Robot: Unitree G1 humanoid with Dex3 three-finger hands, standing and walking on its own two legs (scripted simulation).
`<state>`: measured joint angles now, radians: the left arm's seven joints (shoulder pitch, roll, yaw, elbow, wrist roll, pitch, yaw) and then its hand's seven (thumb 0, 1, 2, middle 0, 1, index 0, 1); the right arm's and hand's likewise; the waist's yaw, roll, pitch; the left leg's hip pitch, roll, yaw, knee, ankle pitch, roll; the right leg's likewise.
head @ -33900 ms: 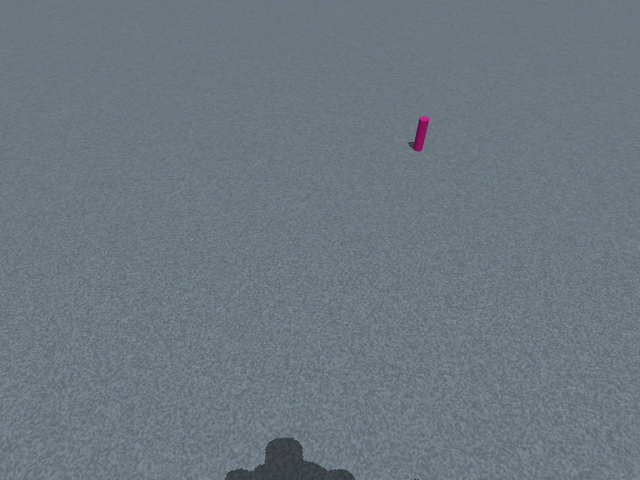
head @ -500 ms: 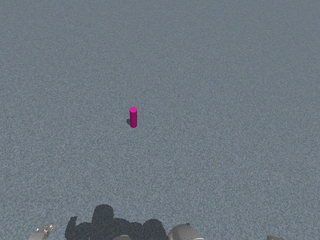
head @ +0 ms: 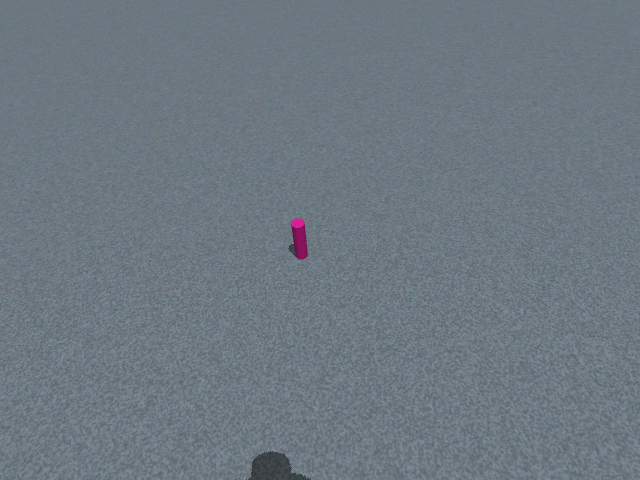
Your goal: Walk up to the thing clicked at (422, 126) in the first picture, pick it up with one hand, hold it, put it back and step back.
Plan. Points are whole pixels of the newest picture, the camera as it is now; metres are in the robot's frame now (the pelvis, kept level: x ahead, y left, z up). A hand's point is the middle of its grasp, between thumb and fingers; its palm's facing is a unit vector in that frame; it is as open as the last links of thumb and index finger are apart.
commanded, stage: step back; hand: left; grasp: from the side
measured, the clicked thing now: (299, 239) +1.09 +0.15 -0.66
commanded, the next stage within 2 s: stand in 0.84 s
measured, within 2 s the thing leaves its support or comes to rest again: neither
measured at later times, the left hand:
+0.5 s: hand out of the picture +0.11 +0.23 -0.13, palm faces +0.05 -0.92 -0.39, open 7.3 cm
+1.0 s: hand out of the picture +0.14 +0.27 -0.14, palm faces +0.04 -0.94 -0.35, open 7.4 cm
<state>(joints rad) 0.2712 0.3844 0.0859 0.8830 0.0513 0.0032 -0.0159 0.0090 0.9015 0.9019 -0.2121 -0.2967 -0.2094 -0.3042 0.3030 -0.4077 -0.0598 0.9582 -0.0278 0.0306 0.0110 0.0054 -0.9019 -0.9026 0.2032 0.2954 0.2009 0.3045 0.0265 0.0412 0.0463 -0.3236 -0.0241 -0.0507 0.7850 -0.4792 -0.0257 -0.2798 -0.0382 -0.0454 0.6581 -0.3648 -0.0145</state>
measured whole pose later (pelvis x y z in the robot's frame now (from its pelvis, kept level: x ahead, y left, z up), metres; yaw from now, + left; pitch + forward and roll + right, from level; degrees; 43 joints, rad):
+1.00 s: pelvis +0.06 +0.01 +0.01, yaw +2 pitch -2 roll +0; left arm 0.10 0.37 0.01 1.07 -0.01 -0.02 0.00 0.01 0.91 0.90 -0.21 -0.30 -0.20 -0.30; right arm 0.09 -0.34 -0.02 1.07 0.00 -0.02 0.01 0.00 -0.90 -0.90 0.21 0.30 0.20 0.30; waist 0.01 -0.01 0.08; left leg -0.19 0.01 0.01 0.54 -0.31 0.00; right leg -0.21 -0.06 -0.01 0.53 -0.27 0.04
